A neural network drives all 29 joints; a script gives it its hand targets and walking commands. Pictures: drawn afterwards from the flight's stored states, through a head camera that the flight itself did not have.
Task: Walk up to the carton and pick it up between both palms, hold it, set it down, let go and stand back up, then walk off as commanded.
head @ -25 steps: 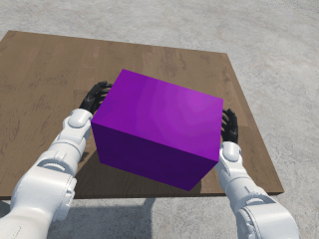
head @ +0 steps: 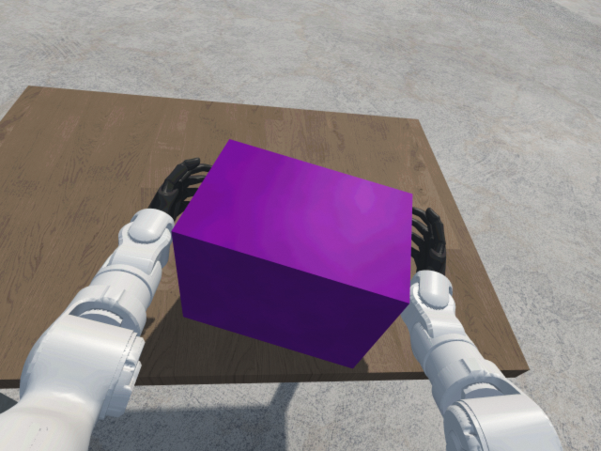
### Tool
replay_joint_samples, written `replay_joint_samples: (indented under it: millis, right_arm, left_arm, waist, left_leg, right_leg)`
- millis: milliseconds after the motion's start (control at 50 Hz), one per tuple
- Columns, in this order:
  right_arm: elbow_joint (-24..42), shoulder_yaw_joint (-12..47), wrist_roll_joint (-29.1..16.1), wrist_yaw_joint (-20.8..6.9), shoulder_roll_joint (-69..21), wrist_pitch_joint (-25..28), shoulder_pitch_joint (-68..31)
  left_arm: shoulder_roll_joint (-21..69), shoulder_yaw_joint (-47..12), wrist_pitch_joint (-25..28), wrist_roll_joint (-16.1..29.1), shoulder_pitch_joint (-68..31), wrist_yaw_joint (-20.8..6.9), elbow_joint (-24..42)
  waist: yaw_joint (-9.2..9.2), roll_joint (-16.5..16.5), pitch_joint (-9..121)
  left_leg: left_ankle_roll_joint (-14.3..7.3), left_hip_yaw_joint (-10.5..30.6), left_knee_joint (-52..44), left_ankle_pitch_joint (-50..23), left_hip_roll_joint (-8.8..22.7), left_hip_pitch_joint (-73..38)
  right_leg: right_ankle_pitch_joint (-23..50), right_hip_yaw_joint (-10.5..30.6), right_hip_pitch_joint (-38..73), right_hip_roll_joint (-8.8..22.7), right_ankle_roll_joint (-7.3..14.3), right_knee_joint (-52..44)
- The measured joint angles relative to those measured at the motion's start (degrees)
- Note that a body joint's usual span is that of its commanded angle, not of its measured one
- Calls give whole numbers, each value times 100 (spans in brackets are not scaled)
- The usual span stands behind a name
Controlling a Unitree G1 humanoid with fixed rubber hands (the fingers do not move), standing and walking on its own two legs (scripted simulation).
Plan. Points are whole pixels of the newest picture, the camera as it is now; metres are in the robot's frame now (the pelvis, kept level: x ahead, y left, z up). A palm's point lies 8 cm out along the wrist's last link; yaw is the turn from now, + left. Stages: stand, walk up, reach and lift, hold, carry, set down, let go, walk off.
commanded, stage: reach and lift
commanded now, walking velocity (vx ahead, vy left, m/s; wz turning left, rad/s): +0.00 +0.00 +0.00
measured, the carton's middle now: (293, 257) +0.41 -0.01 +0.00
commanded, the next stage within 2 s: none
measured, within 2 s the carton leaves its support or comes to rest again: neither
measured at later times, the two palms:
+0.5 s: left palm (183, 201) +0.42 +0.14 +0.11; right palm (461, 259) +0.36 -0.23 +0.09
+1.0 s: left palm (178, 196) +0.39 +0.14 +0.15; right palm (491, 251) +0.34 -0.23 +0.14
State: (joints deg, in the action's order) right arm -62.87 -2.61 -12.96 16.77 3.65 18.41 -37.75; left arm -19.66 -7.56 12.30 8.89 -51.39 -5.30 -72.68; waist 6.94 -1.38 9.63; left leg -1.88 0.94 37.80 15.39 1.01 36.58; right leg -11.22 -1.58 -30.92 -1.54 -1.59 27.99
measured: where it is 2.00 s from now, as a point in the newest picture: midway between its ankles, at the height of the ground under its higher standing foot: outside the picture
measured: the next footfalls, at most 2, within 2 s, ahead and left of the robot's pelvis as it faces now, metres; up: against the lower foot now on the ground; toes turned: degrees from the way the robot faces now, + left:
none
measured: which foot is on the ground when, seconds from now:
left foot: down 0.00-1.00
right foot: down 0.00-1.00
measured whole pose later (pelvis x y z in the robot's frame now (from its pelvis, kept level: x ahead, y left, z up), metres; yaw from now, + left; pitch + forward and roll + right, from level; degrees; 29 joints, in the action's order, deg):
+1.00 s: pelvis +0.01 -0.03 +0.02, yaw +1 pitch -5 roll +0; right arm -36.4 -1.6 -13.0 16.7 4.3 -8.3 -28.5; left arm -13.8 11.1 -6.1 -2.0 -35.9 -8.9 -48.5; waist 6.8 -1.6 3.0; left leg -0.4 0.0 19.8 9.7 -0.7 5.0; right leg -11.5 -0.6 -4.9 0.2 0.2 21.4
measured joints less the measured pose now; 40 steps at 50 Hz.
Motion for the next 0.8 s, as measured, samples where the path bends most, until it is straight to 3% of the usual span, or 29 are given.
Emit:
replay_joint_samples:
  millis: [220, 520, 600, 700, 800]
  right_arm:
    - [370, 2, -1, 0, 3, -947, -23]
    - [1068, -9, 1, 29, 61, -1806, -41]
    - [1513, -8, 2, 38, 61, -1877, 188]
    - [2048, 75, 1, 46, 60, -2015, 485]
    - [2404, 91, 0, 43, 60, -2262, 806]
  left_arm:
    - [0, 216, -481, 93, 33, 2, 14]
    - [-36, 233, -467, 409, 65, -4, 34]
    - [-35, 239, -457, 371, 309, -5, 479]
    - [44, 551, -504, -2, 813, -12, 1065]
    - [291, 1025, -906, -393, 1316, -42, 1680]
  waist:
    - [0, 0, -321]
    - [-1, -11, -545]
    - [-1, -12, -540]
    - [-1, -11, -504]
    - [-1, -11, -459]
  left_leg:
    - [3, -86, -376, -140, -31, -998]
    - [60, -89, -834, -361, -77, -1353]
    - [129, -89, -941, -367, -79, -1462]
    - [133, -92, -1201, -380, -88, -1885]
    - [149, -90, -1507, -410, -109, -2508]
  right_leg:
    - [-35, 79, 797, 38, 77, -1]
    - [-55, 74, 941, 83, 191, -2]
    - [-95, 76, 1014, 87, 214, -30]
    - [-114, 83, 1403, 94, 210, -220]
    - [-119, 84, 2001, 114, 195, -465]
